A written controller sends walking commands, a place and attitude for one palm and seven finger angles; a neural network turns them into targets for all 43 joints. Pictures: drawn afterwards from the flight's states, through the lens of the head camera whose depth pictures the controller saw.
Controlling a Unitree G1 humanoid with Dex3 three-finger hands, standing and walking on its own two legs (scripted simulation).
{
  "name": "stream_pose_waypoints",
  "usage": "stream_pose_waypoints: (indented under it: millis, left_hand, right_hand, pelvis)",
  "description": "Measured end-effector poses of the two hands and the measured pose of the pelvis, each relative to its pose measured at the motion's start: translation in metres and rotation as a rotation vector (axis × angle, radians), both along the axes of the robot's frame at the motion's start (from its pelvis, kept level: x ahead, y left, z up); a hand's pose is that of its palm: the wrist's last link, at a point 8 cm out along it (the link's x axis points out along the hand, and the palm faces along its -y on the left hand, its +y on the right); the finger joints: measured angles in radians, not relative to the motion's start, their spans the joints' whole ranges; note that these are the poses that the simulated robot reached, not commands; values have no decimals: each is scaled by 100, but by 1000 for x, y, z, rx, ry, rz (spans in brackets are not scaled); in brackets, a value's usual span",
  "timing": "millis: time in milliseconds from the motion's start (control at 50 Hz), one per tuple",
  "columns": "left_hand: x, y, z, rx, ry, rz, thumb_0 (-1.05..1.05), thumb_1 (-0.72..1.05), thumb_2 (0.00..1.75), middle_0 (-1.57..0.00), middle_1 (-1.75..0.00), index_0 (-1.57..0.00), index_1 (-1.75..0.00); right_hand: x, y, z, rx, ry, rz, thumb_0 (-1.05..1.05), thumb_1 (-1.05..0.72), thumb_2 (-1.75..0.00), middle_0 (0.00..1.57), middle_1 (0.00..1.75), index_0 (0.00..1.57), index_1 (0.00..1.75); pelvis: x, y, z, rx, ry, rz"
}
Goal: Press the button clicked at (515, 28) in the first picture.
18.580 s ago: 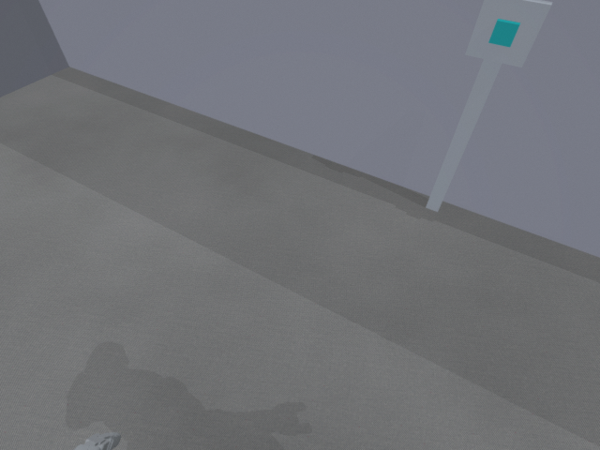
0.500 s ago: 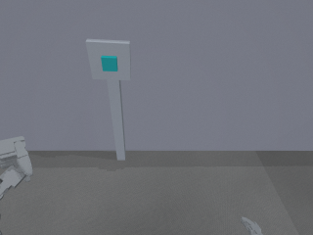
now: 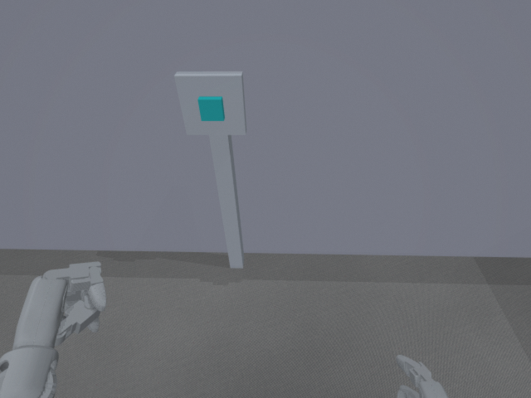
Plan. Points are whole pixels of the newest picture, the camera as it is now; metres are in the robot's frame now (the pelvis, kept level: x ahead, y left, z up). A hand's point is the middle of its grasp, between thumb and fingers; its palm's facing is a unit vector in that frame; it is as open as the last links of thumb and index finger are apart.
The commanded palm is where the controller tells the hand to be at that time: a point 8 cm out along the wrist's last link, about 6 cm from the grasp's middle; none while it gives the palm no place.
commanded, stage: let the arm hang, fingers relaxed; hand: left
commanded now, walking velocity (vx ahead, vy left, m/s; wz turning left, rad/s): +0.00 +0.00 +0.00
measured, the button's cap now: (211, 108) +0.84 +0.21 +0.06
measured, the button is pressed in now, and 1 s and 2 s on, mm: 0 0 0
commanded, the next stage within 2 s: stand and wait in 1.02 s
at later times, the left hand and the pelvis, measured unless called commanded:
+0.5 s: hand out of the picture -0.04 +0.21 -0.16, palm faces +0.05 -0.96 -0.28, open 5.5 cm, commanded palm none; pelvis +0.00 -0.01 +0.01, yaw +1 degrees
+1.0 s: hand out of the picture +0.10 +0.22 -0.14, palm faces +0.02 -0.96 -0.29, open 7.3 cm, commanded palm none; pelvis +0.02 +0.00 +0.01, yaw +0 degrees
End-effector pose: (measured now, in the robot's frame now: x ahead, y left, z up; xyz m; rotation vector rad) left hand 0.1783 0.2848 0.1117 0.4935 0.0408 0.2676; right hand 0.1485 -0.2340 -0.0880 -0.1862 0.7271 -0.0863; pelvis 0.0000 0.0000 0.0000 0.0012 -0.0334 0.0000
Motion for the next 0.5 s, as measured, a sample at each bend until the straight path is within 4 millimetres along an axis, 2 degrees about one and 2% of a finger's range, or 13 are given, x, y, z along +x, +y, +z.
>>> stream_pose_waypoints:
  millis: [60,120,160,200,220,260,300,360,420,500]
  left_hand:
    - [-5,0,-93,-125,371,62,0,90,90,-125,-145,-125,-145]
    - [-36,-15,-172,-236,684,100,1,90,90,-117,-138,-118,-138]
    - [-66,-30,-212,-301,863,111,1,90,90,-112,-132,-112,-132]
    - [-99,-46,-237,-361,1016,123,1,91,90,-105,-125,-106,-125]
    - [-116,-52,-245,-380,1079,134,1,91,90,-102,-122,-102,-122]
    - [-147,-51,-252,-423,1140,225,1,90,90,-95,-115,-95,-116]
    - [-174,-47,-253,-428,1206,271,1,90,90,-88,-108,-87,-109]
    - [-207,-41,-249,-419,1297,328,1,90,90,-78,-96,-77,-97]
    - [-225,-34,-245,-405,1356,371,1,90,90,-67,-84,-67,-85]
    - [-223,-26,-241,-391,1364,393,1,90,90,-53,-68,-53,-69]
  right_hand:
    - [-10,-11,-18,-6,104,-6,1,-90,-90,21,30,21,30]
    - [-38,-23,-28,-38,211,-44,1,-90,-90,21,30,21,30]
    - [-65,-30,-33,-61,298,-74,1,-91,-90,21,30,21,30]
    - [-96,-35,-35,-78,398,-97,1,-91,-90,21,30,20,30]
    - [-110,-36,-36,-84,451,-106,1,-91,-90,20,30,20,30]
    - [-138,-39,-36,-91,556,-118,1,-91,-90,20,30,20,30]
    - [-160,-41,-36,-91,645,-128,1,-91,-90,20,30,20,30]
    - [-183,-40,-36,-79,732,-148,1,-91,-90,20,30,20,30]
    - [-196,-36,-38,-64,775,-161,1,-91,-90,20,30,20,30]
    - [-199,-26,-42,-39,790,-164,1,-91,-90,20,30,20,30]
  pelvis:
    - [-5,0,-6,-4,-8,14]
    - [-8,-1,-10,-6,-25,16]
    - [-8,-2,-10,-3,-26,11]
    - [-9,-3,-8,-3,-19,8]
    - [-8,-5,-6,-2,-16,7]
    - [-8,-9,-2,1,-12,10]
    - [-6,-12,1,0,-9,15]
    - [-3,-14,4,-5,-8,22]
    - [-1,-14,5,-10,-11,27]
    - [1,-12,6,-12,-11,25]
